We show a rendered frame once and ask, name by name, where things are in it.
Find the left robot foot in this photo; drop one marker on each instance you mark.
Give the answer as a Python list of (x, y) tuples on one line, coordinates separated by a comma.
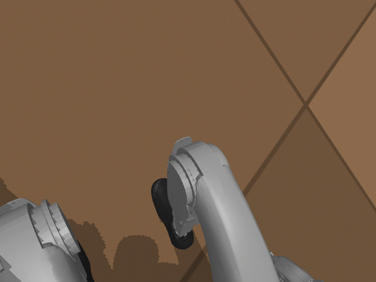
[(86, 264)]

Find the right robot foot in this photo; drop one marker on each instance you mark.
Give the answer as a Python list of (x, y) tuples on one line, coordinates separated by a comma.
[(164, 211)]

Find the right robot hand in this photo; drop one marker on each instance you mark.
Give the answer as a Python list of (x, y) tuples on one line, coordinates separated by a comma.
[(289, 271)]

